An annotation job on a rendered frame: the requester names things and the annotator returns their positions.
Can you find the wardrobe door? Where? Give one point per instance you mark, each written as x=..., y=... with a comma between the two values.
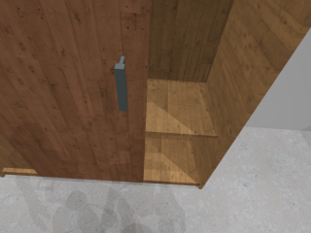
x=9, y=157
x=59, y=106

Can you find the handle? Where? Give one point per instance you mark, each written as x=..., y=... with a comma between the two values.
x=120, y=77

